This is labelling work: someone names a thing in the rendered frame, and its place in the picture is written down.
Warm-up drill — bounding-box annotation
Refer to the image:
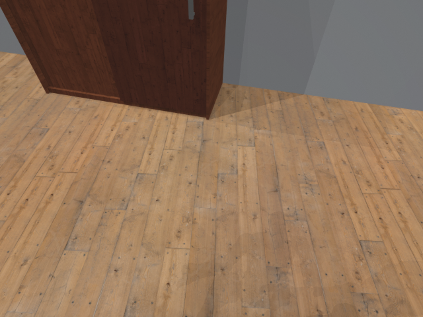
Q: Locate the wardrobe door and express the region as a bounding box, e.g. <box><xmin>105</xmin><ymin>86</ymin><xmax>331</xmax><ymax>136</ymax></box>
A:
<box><xmin>91</xmin><ymin>0</ymin><xmax>207</xmax><ymax>114</ymax></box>
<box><xmin>6</xmin><ymin>0</ymin><xmax>119</xmax><ymax>97</ymax></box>

